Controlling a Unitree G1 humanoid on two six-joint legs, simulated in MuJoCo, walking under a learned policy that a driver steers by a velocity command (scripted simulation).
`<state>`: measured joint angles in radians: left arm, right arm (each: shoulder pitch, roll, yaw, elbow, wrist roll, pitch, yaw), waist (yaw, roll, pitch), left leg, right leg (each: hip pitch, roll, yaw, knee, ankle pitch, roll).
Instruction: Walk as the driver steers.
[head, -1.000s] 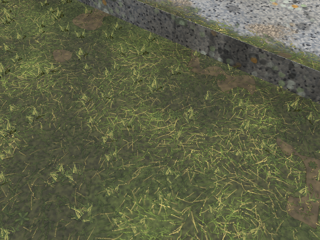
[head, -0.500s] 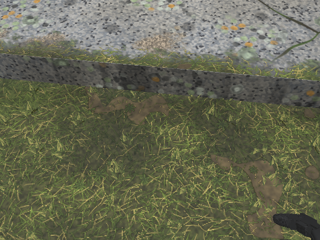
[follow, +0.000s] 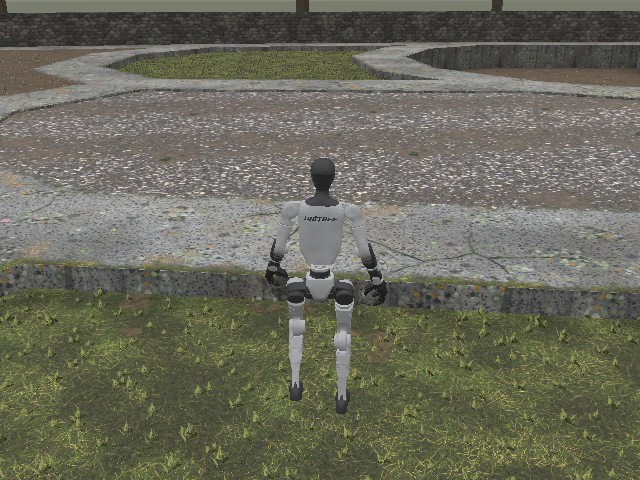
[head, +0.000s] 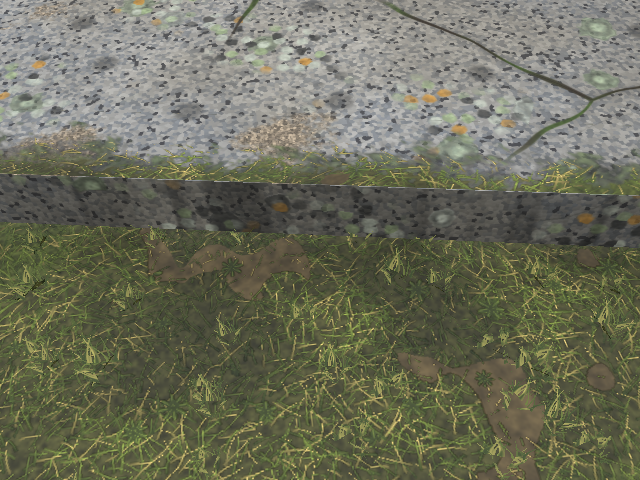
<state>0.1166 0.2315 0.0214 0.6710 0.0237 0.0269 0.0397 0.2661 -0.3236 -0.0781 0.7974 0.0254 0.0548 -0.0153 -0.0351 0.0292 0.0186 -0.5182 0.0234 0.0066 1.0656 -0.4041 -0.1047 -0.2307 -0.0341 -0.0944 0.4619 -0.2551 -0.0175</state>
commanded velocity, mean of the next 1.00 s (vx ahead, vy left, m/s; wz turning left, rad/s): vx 0.00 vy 0.00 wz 0.28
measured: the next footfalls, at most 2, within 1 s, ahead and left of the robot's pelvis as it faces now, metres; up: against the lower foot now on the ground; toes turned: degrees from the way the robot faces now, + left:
left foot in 0.18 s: +0.02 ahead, +0.14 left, +0.00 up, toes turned +15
right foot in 0.68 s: +0.15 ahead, -0.05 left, +0.00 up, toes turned +30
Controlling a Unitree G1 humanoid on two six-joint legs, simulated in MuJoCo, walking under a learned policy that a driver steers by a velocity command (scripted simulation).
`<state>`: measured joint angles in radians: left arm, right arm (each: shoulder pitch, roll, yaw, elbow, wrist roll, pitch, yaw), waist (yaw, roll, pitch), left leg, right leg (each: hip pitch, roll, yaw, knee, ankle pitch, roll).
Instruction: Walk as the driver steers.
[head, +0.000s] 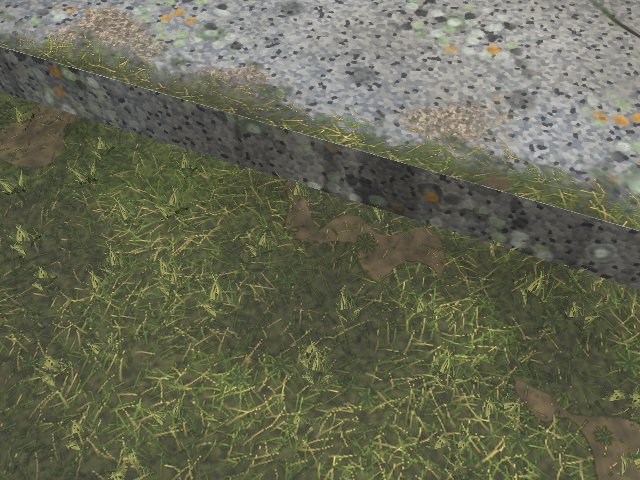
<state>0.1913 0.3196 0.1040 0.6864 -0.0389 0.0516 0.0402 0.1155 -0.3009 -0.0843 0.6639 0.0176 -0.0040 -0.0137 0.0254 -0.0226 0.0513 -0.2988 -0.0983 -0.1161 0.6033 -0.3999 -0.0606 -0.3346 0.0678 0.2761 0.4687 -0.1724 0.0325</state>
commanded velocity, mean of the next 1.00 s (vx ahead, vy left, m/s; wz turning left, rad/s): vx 0.00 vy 0.00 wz -0.15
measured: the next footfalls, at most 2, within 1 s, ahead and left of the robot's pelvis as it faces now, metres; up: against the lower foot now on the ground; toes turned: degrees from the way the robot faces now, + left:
left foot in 0.04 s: +0.04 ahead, +0.11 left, +0.00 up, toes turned -9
right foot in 0.52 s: +0.01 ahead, -0.15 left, +0.00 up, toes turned -23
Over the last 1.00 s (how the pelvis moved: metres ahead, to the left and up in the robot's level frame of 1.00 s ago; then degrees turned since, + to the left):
0.04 0.05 0.00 14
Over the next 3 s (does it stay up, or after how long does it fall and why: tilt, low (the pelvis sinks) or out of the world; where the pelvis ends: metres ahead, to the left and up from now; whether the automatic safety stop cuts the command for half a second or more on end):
stays up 1.42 -0.24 0.19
